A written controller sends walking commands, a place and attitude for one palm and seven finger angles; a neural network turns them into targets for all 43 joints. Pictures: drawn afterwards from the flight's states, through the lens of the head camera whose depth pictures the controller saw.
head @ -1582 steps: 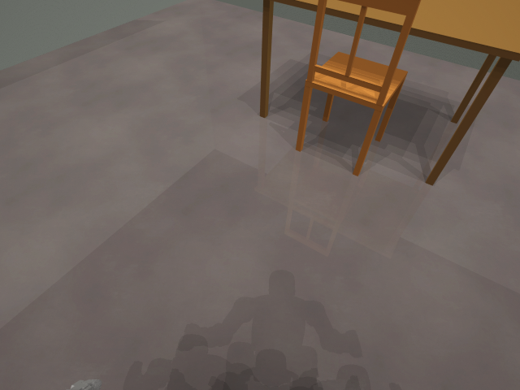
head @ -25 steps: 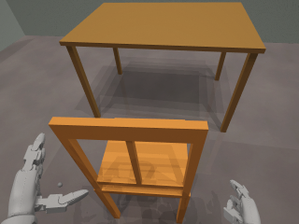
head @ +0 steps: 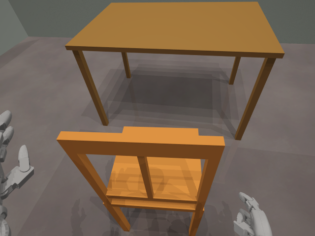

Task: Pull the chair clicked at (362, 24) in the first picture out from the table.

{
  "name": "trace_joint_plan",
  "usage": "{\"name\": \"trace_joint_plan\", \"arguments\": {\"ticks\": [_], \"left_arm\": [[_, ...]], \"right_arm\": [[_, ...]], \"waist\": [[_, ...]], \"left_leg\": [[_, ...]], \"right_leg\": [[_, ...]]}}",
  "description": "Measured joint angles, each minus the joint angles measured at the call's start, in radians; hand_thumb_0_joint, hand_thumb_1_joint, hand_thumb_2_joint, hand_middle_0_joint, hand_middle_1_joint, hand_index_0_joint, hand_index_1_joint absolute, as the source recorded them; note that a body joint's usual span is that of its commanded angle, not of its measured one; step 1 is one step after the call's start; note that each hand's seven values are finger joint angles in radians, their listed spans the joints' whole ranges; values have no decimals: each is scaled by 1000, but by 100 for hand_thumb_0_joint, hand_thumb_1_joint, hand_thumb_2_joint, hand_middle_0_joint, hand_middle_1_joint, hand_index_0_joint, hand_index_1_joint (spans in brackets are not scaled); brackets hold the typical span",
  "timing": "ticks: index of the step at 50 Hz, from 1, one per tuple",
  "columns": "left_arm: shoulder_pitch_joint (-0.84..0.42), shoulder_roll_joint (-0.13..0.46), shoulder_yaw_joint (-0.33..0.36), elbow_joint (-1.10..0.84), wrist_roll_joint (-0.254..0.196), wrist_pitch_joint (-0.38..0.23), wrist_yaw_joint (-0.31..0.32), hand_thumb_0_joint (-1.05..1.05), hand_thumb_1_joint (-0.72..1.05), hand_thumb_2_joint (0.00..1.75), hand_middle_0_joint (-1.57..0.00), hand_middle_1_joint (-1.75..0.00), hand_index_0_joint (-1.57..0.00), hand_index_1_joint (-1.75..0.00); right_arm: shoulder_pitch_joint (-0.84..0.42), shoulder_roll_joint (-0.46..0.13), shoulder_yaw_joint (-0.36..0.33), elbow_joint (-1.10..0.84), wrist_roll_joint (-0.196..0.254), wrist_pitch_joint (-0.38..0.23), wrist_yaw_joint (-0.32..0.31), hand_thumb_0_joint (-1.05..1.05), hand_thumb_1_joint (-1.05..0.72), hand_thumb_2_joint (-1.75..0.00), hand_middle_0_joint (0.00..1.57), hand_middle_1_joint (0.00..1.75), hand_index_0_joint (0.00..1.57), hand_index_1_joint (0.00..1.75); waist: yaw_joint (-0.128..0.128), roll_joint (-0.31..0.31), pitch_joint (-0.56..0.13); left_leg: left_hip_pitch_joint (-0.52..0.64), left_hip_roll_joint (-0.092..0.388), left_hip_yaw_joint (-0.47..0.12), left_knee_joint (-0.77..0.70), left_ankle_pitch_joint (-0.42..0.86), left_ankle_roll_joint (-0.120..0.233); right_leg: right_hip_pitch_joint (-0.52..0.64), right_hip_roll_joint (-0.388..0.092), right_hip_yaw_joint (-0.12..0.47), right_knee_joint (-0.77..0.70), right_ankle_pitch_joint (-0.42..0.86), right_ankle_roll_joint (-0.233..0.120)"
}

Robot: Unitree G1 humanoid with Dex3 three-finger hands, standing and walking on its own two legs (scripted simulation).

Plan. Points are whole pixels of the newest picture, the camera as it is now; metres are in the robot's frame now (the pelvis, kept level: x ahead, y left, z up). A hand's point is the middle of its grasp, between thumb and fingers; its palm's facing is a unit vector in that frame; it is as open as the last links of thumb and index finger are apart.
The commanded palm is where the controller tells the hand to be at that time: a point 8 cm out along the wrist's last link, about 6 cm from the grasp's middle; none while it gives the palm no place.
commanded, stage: draw the hand back to the body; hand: left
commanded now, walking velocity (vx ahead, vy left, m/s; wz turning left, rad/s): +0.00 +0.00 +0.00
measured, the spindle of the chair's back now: (146, 177) +0.30 +0.09 -0.08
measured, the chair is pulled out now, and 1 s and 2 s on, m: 0.57 0.57 0.57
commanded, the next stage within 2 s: step back with the hand held close in 0.24 s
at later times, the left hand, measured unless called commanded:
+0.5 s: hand (27, 160) +0.20 +0.28 +0.17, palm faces +0.46 -0.77 -0.44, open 7.4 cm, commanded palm +0.14 +0.31 +0.18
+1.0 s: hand (19, 190) +0.15 +0.27 +0.15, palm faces +0.41 -0.76 -0.51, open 7.4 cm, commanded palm +0.09 +0.31 +0.18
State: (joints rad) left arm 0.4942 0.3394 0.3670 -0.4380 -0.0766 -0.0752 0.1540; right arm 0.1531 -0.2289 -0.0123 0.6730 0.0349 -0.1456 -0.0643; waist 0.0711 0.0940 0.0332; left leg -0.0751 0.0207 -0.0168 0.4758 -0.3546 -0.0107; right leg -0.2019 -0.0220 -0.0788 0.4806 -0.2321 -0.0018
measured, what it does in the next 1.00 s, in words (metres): shifts its weight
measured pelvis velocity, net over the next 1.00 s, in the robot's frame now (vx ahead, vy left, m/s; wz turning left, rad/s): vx -0.05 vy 0.01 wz -0.02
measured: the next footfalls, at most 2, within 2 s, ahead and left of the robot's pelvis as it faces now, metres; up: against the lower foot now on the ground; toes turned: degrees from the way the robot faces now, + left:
none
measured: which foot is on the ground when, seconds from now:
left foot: down 0.00-1.00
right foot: down 0.00-1.00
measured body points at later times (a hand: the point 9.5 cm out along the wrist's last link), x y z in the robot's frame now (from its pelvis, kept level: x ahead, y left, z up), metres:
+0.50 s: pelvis +0.00 +0.01 +0.00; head +0.01 -0.01 +0.45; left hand +0.17 +0.32 +0.19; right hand +0.20 -0.21 -0.09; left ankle -0.06 +0.13 -0.74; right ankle +0.02 -0.12 -0.74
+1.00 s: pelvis -0.05 +0.01 -0.01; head -0.03 -0.01 +0.44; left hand +0.12 +0.31 +0.18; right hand +0.13 -0.23 -0.10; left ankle -0.06 +0.13 -0.74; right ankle +0.02 -0.12 -0.74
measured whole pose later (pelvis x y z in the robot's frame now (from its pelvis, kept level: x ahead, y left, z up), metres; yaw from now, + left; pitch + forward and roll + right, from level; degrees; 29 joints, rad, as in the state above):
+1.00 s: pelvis -0.05 +0.01 -0.01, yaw -1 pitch +1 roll +0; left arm 0.59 0.40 0.41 -0.53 -0.07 -0.10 0.17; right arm 0.16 -0.23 -0.02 0.60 0.04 -0.02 -0.10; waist 0.02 0.04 0.02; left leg -0.31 0.00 0.01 0.63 -0.35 0.01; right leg -0.42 -0.05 -0.05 0.58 -0.19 0.01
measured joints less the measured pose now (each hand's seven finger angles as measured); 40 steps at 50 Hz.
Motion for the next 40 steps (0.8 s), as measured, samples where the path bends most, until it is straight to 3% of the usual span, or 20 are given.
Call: {"name": "trace_joint_plan", "arguments": {"ticks": [8,19,22,26,32,40], "left_arm": [[21,-7,-39,-13,7,18,-9,1,87,89,-20,-30,-21,-30],[1,-8,-26,-2,4,22,-6,2,89,90,-21,-30,-21,-31],[-17,9,1,-3,-7,-4,-19,2,89,90,-21,-30,-21,-31],[-11,23,33,-6,-4,-29,-16,2,89,90,-21,-30,-21,-31],[60,33,12,-35,8,-17,-22,1,89,90,-21,-30,-21,-31],[98,68,42,-82,1,-18,-11,2,89,90,-21,-30,-22,-31]], "right_arm": [[13,-4,-7,5,-3,-7,-2,1,-91,-90,20,30,20,29],[-2,7,1,-2,-5,-2,2,1,-91,-90,20,30,20,29],[-7,6,11,-26,-2,15,-2,1,-91,-90,20,30,20,30],[-23,5,17,-56,-6,48,-5,1,-91,-90,20,30,20,30],[-27,8,-2,-80,-5,95,-10,1,-91,-90,20,30,20,30],[-5,23,-14,-67,3,112,-18,1,-91,-90,20,30,20,29]], "waist": [[-1,-14,6],[1,-17,6],[5,-20,12],[-15,-23,16],[-50,-22,13],[-52,-37,15]], "left_leg": [[11,-4,7,-14,4,6],[15,-7,11,-16,3,12],[-3,-3,18,-5,0,14],[-34,-9,31,-5,8,19],[-83,-27,38,10,15,27],[-147,-27,28,83,1,18]], "right_leg": [[9,-3,7,-15,6,6],[17,-4,11,-26,13,12],[0,0,17,-28,20,14],[-35,-5,31,-27,33,20],[-91,-22,41,2,33,29],[-151,-26,32,74,15,17]]}}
